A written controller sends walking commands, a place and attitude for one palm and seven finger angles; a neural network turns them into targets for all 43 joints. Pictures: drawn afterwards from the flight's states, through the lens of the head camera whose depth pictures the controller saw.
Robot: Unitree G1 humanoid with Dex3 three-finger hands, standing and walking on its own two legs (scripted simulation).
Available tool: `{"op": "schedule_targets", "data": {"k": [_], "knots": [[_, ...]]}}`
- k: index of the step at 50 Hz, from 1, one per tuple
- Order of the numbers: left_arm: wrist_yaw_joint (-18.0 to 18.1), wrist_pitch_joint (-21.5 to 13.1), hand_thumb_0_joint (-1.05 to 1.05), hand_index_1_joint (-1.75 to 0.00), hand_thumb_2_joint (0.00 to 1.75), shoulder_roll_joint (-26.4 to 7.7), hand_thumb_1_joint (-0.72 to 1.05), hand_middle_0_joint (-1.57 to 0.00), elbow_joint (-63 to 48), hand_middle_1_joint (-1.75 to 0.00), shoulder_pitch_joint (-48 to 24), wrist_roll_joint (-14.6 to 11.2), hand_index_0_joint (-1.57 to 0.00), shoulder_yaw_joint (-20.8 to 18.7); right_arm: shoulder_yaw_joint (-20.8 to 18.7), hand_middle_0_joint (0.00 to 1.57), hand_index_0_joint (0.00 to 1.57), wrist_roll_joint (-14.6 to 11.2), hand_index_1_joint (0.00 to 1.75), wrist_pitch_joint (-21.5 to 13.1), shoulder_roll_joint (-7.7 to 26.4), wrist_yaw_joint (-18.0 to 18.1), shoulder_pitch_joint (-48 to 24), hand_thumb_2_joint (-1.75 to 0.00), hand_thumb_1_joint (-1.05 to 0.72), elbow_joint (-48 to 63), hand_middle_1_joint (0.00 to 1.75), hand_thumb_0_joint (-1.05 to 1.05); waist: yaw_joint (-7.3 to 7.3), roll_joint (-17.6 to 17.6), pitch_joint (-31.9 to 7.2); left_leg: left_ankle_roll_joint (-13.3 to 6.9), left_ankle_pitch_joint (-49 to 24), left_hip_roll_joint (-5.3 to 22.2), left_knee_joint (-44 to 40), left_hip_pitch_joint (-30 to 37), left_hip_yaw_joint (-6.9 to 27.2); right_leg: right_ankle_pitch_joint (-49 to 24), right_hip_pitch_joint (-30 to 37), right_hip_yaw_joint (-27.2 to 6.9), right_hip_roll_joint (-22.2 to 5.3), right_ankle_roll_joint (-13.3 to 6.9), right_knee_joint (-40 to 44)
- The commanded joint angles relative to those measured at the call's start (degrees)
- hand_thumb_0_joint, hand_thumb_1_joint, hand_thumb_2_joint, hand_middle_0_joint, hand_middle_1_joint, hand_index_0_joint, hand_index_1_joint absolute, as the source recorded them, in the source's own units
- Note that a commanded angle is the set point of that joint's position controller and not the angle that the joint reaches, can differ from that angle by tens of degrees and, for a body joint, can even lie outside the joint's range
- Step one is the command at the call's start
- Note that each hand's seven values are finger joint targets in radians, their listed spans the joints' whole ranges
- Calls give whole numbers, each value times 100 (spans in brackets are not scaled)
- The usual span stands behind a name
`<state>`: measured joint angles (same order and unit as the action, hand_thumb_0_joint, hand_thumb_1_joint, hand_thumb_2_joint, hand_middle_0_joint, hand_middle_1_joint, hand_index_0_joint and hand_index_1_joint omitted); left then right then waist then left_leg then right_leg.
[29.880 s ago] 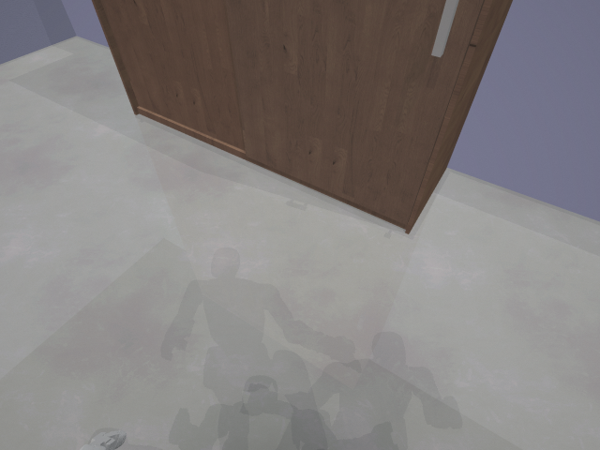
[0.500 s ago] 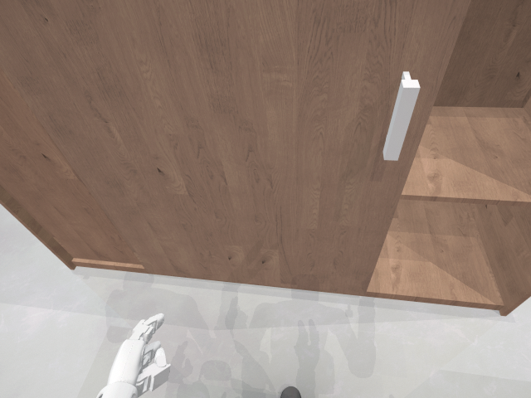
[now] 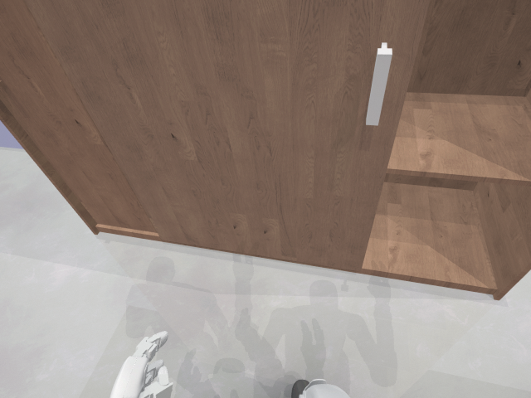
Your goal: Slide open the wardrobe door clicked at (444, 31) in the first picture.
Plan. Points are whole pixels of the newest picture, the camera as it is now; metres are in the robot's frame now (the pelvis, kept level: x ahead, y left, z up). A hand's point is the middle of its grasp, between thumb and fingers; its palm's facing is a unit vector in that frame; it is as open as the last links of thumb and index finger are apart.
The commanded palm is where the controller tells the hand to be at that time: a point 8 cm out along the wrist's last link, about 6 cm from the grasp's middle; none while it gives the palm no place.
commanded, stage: stop stepping back and stand still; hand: right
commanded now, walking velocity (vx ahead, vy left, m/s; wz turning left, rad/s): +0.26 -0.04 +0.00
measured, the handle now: (378, 84) +0.69 -0.24 +0.11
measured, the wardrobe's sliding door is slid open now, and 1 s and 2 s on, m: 0.49 0.49 0.49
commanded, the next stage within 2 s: let the arm hang, fingers relaxed in 1.24 s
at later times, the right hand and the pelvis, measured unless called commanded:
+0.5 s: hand out of the picture +0.07 -0.36 +0.19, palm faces +0.59 +0.71 -0.39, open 7.4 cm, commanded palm +0.03 -0.37 +0.19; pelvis -0.08 -0.06 +0.01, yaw -6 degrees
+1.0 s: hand out of the picture +0.12 -0.38 +0.17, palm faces +0.53 +0.72 -0.45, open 7.4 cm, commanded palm +0.06 -0.41 +0.19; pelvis -0.04 -0.09 +0.00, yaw -7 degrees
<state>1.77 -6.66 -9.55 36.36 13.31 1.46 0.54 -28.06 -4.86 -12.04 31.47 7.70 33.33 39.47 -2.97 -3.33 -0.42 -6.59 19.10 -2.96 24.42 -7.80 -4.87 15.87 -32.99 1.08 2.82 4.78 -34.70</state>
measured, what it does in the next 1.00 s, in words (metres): steps to the right: right foot, then left foot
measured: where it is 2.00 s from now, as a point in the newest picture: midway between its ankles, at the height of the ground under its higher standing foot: outside the picture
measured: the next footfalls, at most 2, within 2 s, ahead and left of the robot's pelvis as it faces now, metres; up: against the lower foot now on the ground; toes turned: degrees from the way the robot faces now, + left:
right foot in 0.16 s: +0.06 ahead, -0.16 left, -0.01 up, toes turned -2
left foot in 0.36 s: +0.01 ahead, +0.01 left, +0.00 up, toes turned -4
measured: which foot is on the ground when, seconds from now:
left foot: down 0.00-0.16, up 0.18-0.34, down 0.36-1.00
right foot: up 0.00-0.14, down 0.16-0.34, up 0.36-0.60, down 0.62-1.00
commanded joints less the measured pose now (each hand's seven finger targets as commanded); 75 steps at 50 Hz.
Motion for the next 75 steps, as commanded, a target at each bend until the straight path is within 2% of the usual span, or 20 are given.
{"op": "schedule_targets", "data": {"k": [1, 3, 6, 8, 11, 15, 16, 17, 18, 28, 31, 33, 38, 41, 44, 50, 66, 67, 70, 75], "knots": [[-1, -89, 0, -30, 90, -713, 90, -20, -590, -30, -563, -128, -20, -285, 0, 20, 20, 53, 30, -86, 144, -10, -1637, -90, -90, 42, 30, 0, 490, -1293, -20, -522, 895, 2253, -1237, -2301, 1125, 1041, 775, -878, -307, -237, -4507], [218, 0, 0, -30, 90, -925, 90, -20, -641, -30, -820, -172, -20, -300, 29, 20, 20, 214, 30, 38, 110, 59, -1426, -90, -90, -559, 30, 0, 443, -304, 818, -397, 668, 2101, -847, -2220, 1037, 1077, 1002, -837, -927, -477, -2596], [349, -115, 0, -30, 90, -980, 90, -20, -654, -30, -828, -149, -20, -257, 84, 20, 20, 262, 30, -85, 271, 136, -1902, -90, -90, 323, 30, 0, 530, 1453, 586, 187, 1199, 1140, 653, -1861, 197, 644, 1921, -154, -487, -531, 743], [288, -366, 0, -30, 90, -1012, 90, -20, -886, -30, -660, -99, -20, -294, -234, 20, 20, 253, 30, -334, 582, 186, -1855, -90, -90, 1079, 30, 0, 355, 2879, 169, 645, 1420, -50, 2675, -1693, 182, 2466, 1498, -2968, -1749, -1065, 2762], [61, -429, 0, -30, 90, -828, 90, -20, -896, -30, -789, 0, -20, -366, -696, 20, 20, 178, 30, -310, 913, 8, -1245, -90, -90, 1429, 30, 0, 253, 2556, -175, 589, 983, -243, 3477, -485, 365, 3592, 113, -2765, -1657, -690, 3395], [58, -225, 0, -30, 90, -845, 90, -20, -874, -30, -591, -15, -20, -339, -336, 20, 20, 206, 30, -77, 300, 99, -67, -90, -90, 511, 30, 0, 168, 1745, -493, 234, 1292, -340, 451, 1431, 68, 2564, -318, -1109, -1083, -525, 1976], [74, -153, 0, -30, 90, -807, 90, -20, -821, -30, -475, -54, -20, -349, -354, 20, 20, 234, 30, 2, 277, 101, 100, -90, -90, 166, 30, 0, 177, 915, -535, 96, 1172, 109, -468, 1392, 594, 1867, -202, -538, -634, -483, 610], [83, -22, 0, -30, 90, -772, 90, -20, -805, -30, -467, -89, -20, -411, -309, 20, 20, 244, 30, 59, 300, 80, -182, -90, -90, 18, 30, 0, 242, -606, -281, -393, 1525, 1365, -1267, 707, 2429, 1192, -469, 60, -218, -409, -1580], [138, 13, 0, -30, 90, -950, 90, -20, -796, -30, -592, -137, -20, -425, -379, 20, 20, 165, 30, 36, 437, 106, -831, -90, -90, 166, 30, 0, 301, -860, 124, -913, 1616, 2313, -1828, -293, 3568, 878, -893, -113, -195, -350, -3253], [433, -288, 0, -30, 90, -828, 90, -20, -752, -30, -557, -73, -20, -291, 159, 20, 20, 299, 30, -128, 112, 311, -1561, -90, -90, -65, 30, 0, 332, -47, -95, -114, 912, 1138, -288, -1115, 893, 169, 2340, 684, -522, -608, 661], [355, -309, 0, -30, 90, -1032, 90, -20, -1027, -30, -534, -154, -20, -390, -131, 20, 20, 233, 30, -306, 472, 324, -1845, -90, -90, 788, 30, 0, 323, 2046, -141, 650, 1101, 172, 2354, -2505, 148, -545, 3305, -2410, -2439, -1319, 1956], [244, -373, 0, -30, 90, -847, 90, -20, -837, -30, -521, -65, -20, -376, -295, 20, 20, 231, 30, -253, 457, 196, -1326, -90, -90, 465, 30, 0, 403, 2022, 191, 654, 862, 455, 2914, -2131, 639, 859, 2158, -2433, -2513, -1479, 2485], [67, -327, 0, -30, 90, -880, 90, -20, -1045, -30, -440, -170, -20, -349, -392, 20, 20, 243, 30, -220, 249, 190, -313, -90, -90, 190, 30, 0, 269, 1434, -231, 682, -129, 198, 525, 311, -52, 1117, 851, -241, -1572, -831, 1383], [71, -295, 0, -30, 90, -830, 90, -20, -1038, -30, -400, -156, -20, -350, -498, 20, 20, 209, 30, -161, 341, 207, -299, -90, -90, -268, 30, 0, 350, -11, -169, 133, -240, 1108, -457, -84, 1664, 952, 654, 274, -712, -522, -306], [67, -264, 0, -30, 90, -802, 90, -20, -872, -30, -407, -207, -20, -338, -310, 20, 20, 178, 30, -177, 218, 271, -434, -90, -90, -85, 30, 0, 395, -368, -331, -327, -1050, 1767, -550, -201, 2158, 571, 1042, -37, -618, -451, -650], [236, -230, 0, -30, 90, -830, 90, -20, -878, -30, -661, -170, -20, -226, -326, 20, 20, 267, 30, -357, 340, 252, -668, -90, -90, 180, 30, 0, 257, 1291, -342, 678, -1575, 454, 565, -190, 388, -2295, 1966, -817, -1294, -789, 1227], [264, -106, 0, -30, 90, -928, 90, -20, -1062, -30, -570, -232, -20, -321, -381, 20, 20, 135, 30, -305, 292, 265, -124, -90, -90, -145, 30, 0, 296, 604, -650, 578, -2537, 736, 73, 311, 774, -1747, 1799, -220, -860, -553, 890], [-281, -278, 0, -30, 90, -1956, 90, -20, -23, -30, -1021, -261, -20, -510, 2249, 20, 20, 641, 30, 596, -609, -564, -810, -90, -90, -4386, 30, 0, 513, 638, -235, 451, -3546, 1379, 742, -435, 316, -2343, 1529, -110, -934, -557, -12], [-245, 289, 0, -30, 90, -1765, 90, -20, 21, -30, -559, -100, -20, -449, 2253, 20, 20, 631, 30, 1089, -703, -822, -1371, -90, -90, -5176, 30, 0, 338, 426, -285, 481, -1043, 1026, 596, -897, 426, -927, 1243, -636, -1141, -789, 654], [-191, 553, 0, -30, 90, -1502, 90, -20, 504, -30, -430, 17, -20, -271, 2520, 20, 20, 637, 30, 1122, -704, -774, -2126, -90, -90, -7081, 30, 0, 394, -785, -399, 318, -1385, 1281, 163, -646, 844, -1168, 1662, -505, -723, -697, 494]]}}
